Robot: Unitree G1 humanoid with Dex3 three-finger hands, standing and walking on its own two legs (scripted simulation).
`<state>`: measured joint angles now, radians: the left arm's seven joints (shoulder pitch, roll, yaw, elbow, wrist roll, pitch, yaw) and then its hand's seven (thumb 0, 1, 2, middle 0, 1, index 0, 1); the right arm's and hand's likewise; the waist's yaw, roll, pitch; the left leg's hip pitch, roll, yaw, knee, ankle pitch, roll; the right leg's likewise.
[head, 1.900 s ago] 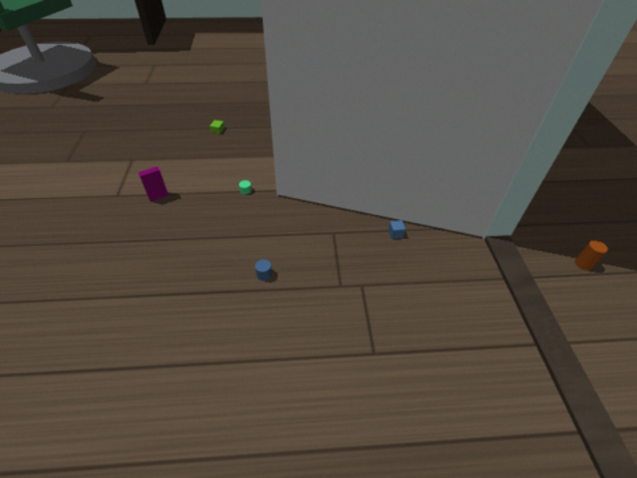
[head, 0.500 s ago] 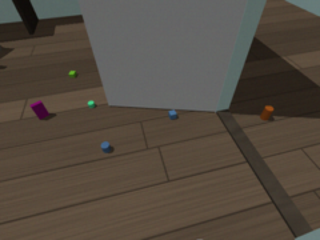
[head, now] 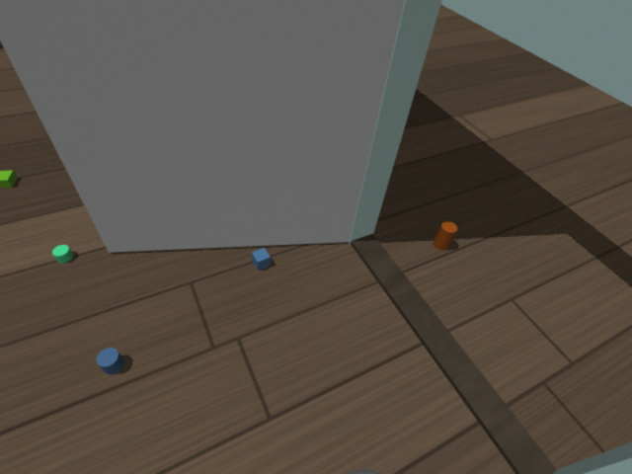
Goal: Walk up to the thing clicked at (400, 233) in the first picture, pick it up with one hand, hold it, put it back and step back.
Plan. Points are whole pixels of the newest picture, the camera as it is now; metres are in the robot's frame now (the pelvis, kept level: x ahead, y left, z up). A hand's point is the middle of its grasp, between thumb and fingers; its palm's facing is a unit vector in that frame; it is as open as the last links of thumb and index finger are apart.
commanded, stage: walk up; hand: left
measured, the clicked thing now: (261, 259) +0.99 +0.13 -0.73
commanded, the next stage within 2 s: none
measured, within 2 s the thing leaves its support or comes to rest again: neither
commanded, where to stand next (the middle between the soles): +0.59 -0.06 m, yaw -7 degrees
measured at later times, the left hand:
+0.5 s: hand (181, 351) +0.32 +0.20 -0.10, palm faces -0.13 -0.91 -0.39, open 7.4 cm
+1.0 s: hand (184, 276) +0.48 +0.22 -0.13, palm faces -0.19 -0.91 -0.36, open 7.4 cm
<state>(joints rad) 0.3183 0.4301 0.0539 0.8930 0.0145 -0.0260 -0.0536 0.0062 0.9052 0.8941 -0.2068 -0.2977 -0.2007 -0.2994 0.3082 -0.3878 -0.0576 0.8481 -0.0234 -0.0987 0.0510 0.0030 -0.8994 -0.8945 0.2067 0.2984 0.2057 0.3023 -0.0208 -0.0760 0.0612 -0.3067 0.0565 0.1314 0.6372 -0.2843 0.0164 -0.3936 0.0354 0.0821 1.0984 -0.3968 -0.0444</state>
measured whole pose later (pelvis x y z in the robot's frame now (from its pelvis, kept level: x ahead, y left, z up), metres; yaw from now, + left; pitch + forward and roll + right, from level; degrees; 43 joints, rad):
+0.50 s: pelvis +0.20 -0.06 +0.01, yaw -7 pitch -3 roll +0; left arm 0.26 0.38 0.04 0.82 0.00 -0.07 -0.06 0.00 0.90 0.89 -0.21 -0.30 -0.20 -0.30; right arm 0.31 -0.43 -0.04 0.85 -0.02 -0.04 0.05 0.01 -0.90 -0.89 0.20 0.30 0.20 0.30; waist 0.00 0.06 0.08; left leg -0.46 0.11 0.01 1.02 -0.33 0.01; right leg -0.25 0.03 -0.01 0.55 -0.24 -0.05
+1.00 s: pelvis +0.38 -0.04 +0.01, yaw -8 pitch -3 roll +0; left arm 0.30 0.44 0.05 0.88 0.01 -0.05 -0.06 0.00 0.91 0.89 -0.21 -0.30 -0.20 -0.30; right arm 0.35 -0.40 -0.04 0.81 -0.02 -0.07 0.06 0.00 -0.90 -0.89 0.21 0.30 0.21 0.30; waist -0.02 -0.03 0.08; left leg -0.18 0.05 0.11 0.51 -0.29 0.02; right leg -0.47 -0.08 -0.02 0.80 -0.30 -0.01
